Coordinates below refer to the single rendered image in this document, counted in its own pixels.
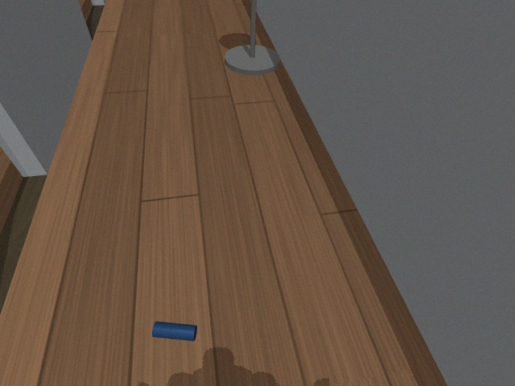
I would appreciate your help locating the can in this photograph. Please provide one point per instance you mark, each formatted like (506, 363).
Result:
(170, 330)

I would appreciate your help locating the coat stand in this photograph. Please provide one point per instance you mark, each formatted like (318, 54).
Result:
(252, 60)

